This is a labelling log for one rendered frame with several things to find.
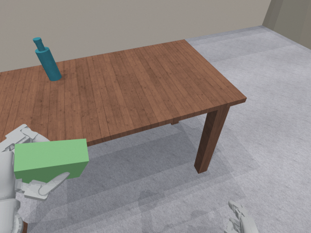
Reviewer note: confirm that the robot right hand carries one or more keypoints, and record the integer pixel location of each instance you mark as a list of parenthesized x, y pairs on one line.
[(246, 224)]

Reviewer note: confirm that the sponge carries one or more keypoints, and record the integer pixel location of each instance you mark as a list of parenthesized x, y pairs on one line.
[(43, 161)]

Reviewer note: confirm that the robot left forearm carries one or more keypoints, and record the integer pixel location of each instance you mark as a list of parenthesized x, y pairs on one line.
[(10, 220)]

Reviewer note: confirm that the table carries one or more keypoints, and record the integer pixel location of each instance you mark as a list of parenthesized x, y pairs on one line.
[(112, 95)]

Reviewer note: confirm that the robot left hand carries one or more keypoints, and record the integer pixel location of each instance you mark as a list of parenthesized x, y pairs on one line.
[(9, 185)]

